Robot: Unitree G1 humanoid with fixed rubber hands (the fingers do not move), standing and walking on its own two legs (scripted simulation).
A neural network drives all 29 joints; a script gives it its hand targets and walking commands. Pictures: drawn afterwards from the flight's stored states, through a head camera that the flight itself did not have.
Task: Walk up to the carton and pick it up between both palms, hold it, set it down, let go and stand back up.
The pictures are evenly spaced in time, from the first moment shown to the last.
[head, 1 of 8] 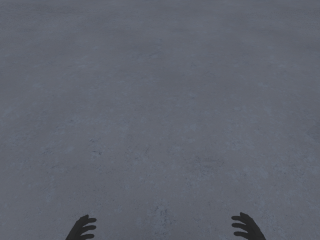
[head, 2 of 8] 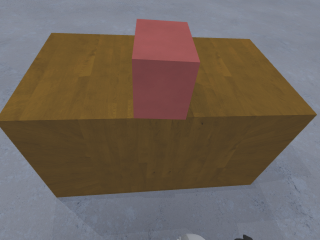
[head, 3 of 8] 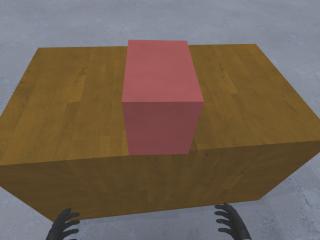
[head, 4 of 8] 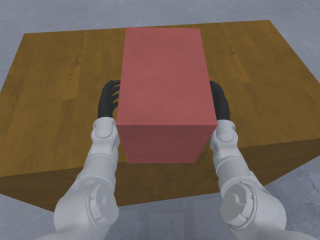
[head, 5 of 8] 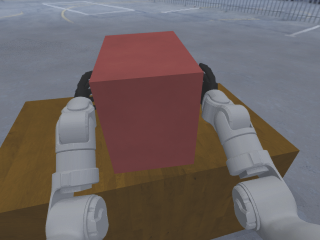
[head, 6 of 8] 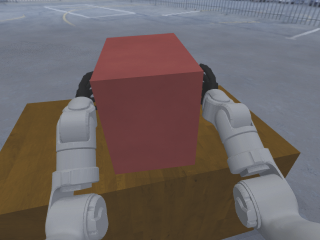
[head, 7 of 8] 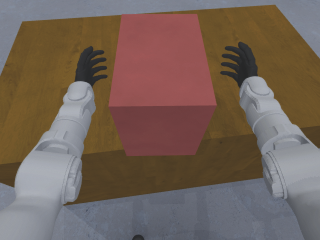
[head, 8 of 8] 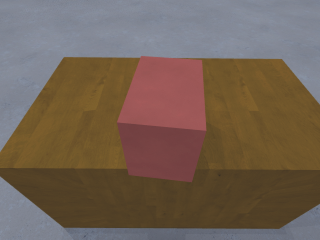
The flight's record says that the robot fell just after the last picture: no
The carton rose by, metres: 0.23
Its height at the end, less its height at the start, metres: +0.00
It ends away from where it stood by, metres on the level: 0.03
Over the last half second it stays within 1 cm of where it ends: yes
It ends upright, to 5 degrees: yes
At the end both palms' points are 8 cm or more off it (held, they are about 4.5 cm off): yes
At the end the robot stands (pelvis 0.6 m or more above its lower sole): yes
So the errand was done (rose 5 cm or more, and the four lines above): yes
